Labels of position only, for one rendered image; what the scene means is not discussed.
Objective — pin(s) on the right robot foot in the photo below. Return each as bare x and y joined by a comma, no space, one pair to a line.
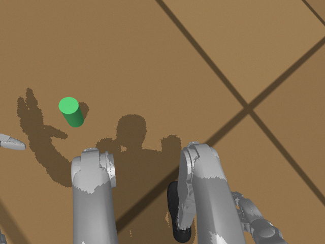
181,236

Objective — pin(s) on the left robot hand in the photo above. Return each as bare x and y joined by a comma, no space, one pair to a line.
11,143

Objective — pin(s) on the right robot arm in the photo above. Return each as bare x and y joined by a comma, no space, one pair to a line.
263,232

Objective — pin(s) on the can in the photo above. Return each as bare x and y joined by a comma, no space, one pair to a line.
71,111

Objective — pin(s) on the right robot hand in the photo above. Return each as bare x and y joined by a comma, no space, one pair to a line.
247,211

